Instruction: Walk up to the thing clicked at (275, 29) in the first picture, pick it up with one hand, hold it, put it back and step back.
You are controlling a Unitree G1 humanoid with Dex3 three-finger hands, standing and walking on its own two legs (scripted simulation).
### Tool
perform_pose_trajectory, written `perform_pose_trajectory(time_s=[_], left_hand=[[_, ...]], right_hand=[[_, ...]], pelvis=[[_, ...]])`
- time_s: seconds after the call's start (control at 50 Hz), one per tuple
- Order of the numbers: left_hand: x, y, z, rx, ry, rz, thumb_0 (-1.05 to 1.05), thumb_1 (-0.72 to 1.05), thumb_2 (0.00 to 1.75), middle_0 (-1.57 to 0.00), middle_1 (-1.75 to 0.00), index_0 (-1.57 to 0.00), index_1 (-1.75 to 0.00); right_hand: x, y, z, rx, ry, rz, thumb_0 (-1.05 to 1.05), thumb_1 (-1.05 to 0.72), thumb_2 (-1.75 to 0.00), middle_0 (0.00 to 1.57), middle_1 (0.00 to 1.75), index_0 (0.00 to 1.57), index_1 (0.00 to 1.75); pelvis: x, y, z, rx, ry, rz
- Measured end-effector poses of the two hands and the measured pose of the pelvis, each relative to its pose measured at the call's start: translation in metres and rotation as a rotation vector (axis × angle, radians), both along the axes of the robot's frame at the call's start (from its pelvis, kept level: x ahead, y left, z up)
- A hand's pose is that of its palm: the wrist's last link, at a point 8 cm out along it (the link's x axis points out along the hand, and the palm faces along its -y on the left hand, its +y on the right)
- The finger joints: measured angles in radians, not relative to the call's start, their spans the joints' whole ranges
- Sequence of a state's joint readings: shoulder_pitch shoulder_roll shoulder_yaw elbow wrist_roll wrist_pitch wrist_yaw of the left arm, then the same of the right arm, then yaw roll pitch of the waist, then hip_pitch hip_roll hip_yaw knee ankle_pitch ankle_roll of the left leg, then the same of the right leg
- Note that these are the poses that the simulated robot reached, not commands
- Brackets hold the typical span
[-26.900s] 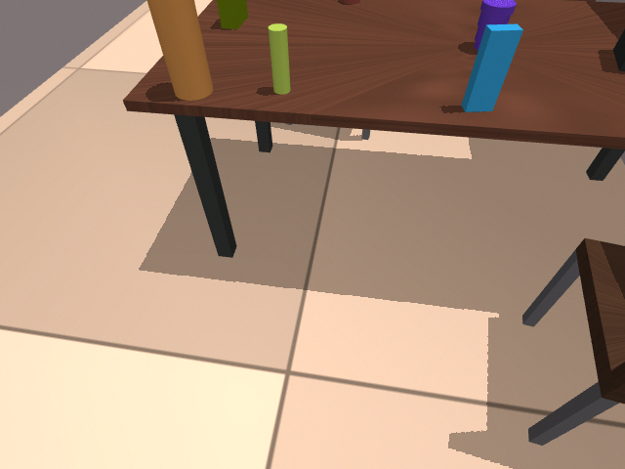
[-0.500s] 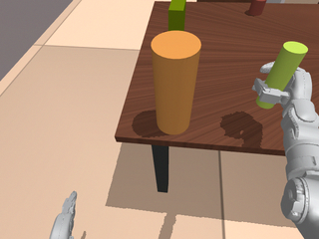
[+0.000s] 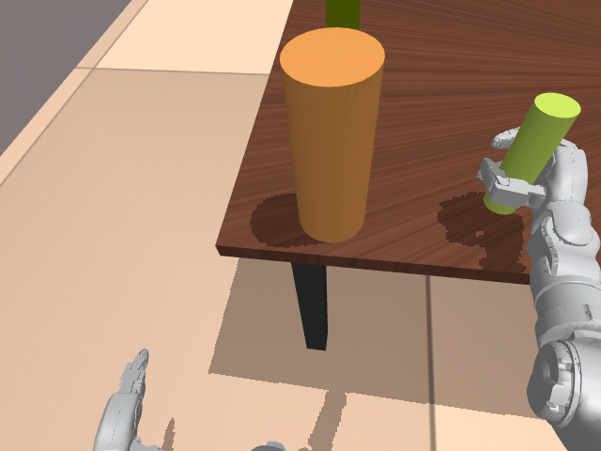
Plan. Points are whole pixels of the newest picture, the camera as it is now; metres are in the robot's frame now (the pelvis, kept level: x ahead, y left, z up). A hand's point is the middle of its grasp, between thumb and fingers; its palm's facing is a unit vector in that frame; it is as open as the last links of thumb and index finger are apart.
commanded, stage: lower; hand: right
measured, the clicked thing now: (524, 160) +0.48 -0.21 +0.11
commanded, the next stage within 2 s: loosen in 0.70 s
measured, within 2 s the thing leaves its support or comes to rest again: rests again in 0.54 s
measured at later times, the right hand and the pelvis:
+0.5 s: hand (499, 185) +0.48 -0.19 +0.06, palm faces +0.16 +0.99 +0.00, open 5.8 cm; pelvis -0.02 +0.00 -0.02, yaw +0 degrees
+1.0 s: hand (498, 187) +0.49 -0.20 +0.05, palm faces +0.17 +0.99 +0.00, open 6.0 cm; pelvis -0.02 +0.01 -0.03, yaw +0 degrees
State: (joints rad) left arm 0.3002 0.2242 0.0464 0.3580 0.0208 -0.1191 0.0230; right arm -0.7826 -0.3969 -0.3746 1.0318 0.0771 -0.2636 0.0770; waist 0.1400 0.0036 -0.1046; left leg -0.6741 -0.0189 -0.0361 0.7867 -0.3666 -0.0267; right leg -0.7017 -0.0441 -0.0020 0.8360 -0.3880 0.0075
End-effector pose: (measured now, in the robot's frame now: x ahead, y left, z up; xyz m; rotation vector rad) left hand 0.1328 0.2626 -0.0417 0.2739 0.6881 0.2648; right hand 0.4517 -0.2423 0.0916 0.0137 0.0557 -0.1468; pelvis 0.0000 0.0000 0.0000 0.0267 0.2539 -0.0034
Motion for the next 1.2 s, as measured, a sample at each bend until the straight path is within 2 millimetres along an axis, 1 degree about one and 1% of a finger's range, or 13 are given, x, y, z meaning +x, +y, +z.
perform_pose_trajectory(time_s=[0.1,0.2,0.36,0.5,0.68,0.88,0.96,1.06,1.14,1.2], left_hand=[[0.0,-0.003,0.002,0.0,-0.022,-0.01,-0.01,-0.53,0.05,-0.05,-0.05,-0.06,-0.05],[-0.004,-0.001,0.004,0.013,-0.031,-0.016,-0.01,-0.53,0.05,-0.06,-0.05,-0.06,-0.05],[-0.012,0.004,0.0,0.038,-0.022,-0.021,-0.01,-0.53,0.05,-0.05,-0.05,-0.06,-0.05],[-0.015,0.004,-0.003,0.043,-0.022,-0.025,-0.01,-0.53,0.05,-0.05,-0.05,-0.06,-0.05],[-0.012,0.003,-0.003,0.051,-0.036,-0.032,-0.01,-0.53,0.05,-0.05,-0.05,-0.06,-0.05],[-0.01,0.007,-0.003,0.063,-0.039,-0.04,-0.01,-0.53,0.05,-0.05,-0.05,-0.06,-0.05],[-0.009,0.006,-0.003,0.06,-0.042,-0.043,-0.01,-0.52,0.04,-0.06,-0.05,-0.07,-0.05],[-0.011,0.006,-0.002,0.056,-0.042,-0.043,-0.01,-0.51,0.03,-0.06,-0.05,-0.07,-0.05],[-0.012,0.007,-0.003,0.057,-0.033,-0.036,-0.01,-0.52,0.04,-0.06,-0.05,-0.07,-0.05],[-0.011,0.008,-0.003,0.06,-0.03,-0.034,-0.01,-0.52,0.04,-0.06,-0.05,-0.07,-0.05]], right_hand=[[0.0,0.001,-0.003,-0.001,0.001,-0.001,-0.01,-0.1,-1.14,0.98,1.12,0.98,1.12],[0.0,0.0,-0.008,-0.001,-0.001,-0.008,-0.01,-0.09,-1.14,0.98,1.12,0.98,1.12],[0.0,-0.003,-0.019,-0.009,-0.005,-0.013,-0.01,-0.09,-1.14,0.98,1.12,0.98,1.12],[0.002,-0.002,-0.027,-0.007,0.002,-0.013,-0.01,-0.09,-1.14,0.98,1.12,0.98,1.12],[0.005,-0.002,-0.037,-0.009,0.006,-0.019,-0.01,-0.09,-1.14,0.98,1.12,0.99,1.12],[0.007,-0.005,-0.038,-0.01,-0.022,-0.019,-0.01,-0.09,-1.13,0.98,1.12,0.99,1.11],[0.007,-0.006,-0.038,-0.013,-0.025,-0.02,-0.01,-0.08,-1.04,1.0,1.08,1.01,1.07],[0.008,-0.006,-0.039,-0.016,-0.018,-0.02,-0.01,-0.04,-0.82,1.05,0.96,1.06,0.96],[0.008,-0.006,-0.043,-0.008,-0.004,-0.021,0.0,0.06,-0.63,1.04,0.84,1.04,0.84],[0.008,-0.005,-0.044,-0.01,-0.007,-0.02,0.0,0.15,-0.49,0.99,0.74,0.99,0.74]], pelvis=[[-0.002,0.0,-0.003,0.001,0.005,0.0],[-0.006,0.0,-0.007,0.001,0.013,-0.001],[-0.014,0.002,-0.015,0.004,0.035,-0.003],[-0.016,0.004,-0.02,0.007,0.051,-0.005],[-0.015,0.005,-0.025,0.01,0.066,-0.006],[-0.015,0.007,-0.03,0.012,0.081,-0.008],[-0.016,0.007,-0.032,0.013,0.083,-0.01],[-0.016,0.008,-0.032,0.012,0.084,-0.009],[-0.015,0.008,-0.032,0.013,0.086,-0.009],[-0.014,0.007,-0.033,0.012,0.087,-0.008]])
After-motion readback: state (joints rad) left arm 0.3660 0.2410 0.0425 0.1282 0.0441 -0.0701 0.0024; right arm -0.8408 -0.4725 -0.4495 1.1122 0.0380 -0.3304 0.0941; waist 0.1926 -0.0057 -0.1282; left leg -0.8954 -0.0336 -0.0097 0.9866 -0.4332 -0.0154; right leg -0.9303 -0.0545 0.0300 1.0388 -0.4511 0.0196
